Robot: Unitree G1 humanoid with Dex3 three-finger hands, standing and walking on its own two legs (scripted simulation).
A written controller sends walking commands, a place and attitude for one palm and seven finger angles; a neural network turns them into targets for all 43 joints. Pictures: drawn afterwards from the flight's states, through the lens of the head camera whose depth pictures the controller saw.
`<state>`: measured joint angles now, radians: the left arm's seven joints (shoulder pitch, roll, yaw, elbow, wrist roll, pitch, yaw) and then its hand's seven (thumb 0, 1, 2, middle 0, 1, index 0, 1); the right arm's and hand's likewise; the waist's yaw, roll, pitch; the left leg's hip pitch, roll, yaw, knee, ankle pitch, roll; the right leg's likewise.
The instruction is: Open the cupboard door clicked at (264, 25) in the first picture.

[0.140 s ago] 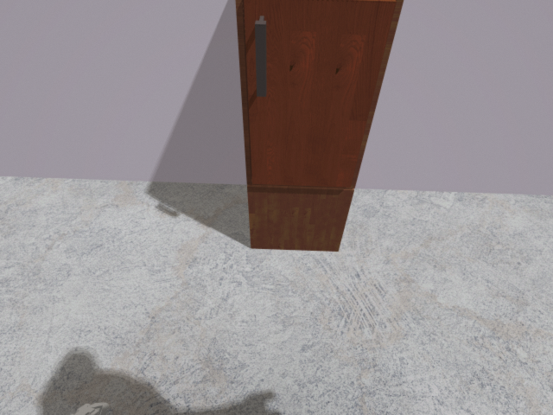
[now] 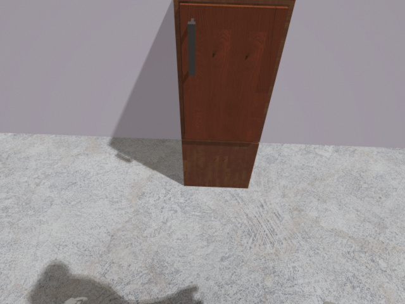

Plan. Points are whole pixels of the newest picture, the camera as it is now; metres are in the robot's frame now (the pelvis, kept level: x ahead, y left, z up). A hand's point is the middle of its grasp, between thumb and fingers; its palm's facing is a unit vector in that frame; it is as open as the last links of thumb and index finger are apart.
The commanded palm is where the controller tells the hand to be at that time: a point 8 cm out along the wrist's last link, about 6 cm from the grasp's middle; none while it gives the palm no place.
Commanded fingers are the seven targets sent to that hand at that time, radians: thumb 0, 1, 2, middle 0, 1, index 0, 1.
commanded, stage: stand and wait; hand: left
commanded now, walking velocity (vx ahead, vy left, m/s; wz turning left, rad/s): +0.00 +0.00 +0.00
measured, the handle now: (192, 47) +0.90 +0.09 +0.12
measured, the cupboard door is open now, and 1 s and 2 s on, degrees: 0 0 0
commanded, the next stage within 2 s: look at it before walking up in 0.68 s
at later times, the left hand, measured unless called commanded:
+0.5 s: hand out of the picture +0.04 +0.23 -0.15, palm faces -0.02 -0.94 -0.33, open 7.4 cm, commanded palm none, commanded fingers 0.00 0.90 0.90 -0.20 -0.30 -0.20 -0.30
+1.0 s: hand out of the picture +0.07 +0.22 -0.15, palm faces -0.02 -0.94 -0.33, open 7.4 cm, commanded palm none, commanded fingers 0.00 0.90 0.90 -0.20 -0.30 -0.20 -0.30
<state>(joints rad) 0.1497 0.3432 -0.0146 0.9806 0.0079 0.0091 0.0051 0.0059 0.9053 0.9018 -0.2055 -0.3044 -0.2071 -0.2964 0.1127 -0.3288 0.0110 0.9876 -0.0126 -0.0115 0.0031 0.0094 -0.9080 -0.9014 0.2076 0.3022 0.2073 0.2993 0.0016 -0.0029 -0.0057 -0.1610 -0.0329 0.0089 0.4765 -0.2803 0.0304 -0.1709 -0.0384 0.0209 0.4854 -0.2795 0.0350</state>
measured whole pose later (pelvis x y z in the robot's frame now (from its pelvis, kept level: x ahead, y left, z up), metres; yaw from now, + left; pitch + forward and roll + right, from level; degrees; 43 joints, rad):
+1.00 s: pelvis -0.01 -0.02 +0.01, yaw +0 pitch -2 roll +0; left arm 0.15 0.33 -0.01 1.08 0.01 -0.01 0.00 0.00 0.90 0.90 -0.21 -0.30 -0.21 -0.30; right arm 0.13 -0.33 0.01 1.11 -0.01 -0.01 0.00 0.01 -0.91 -0.90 0.21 0.30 0.21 0.30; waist 0.00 0.00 0.01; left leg -0.13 0.00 0.00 0.38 -0.21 0.00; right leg -0.15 -0.01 0.01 0.39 -0.21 0.01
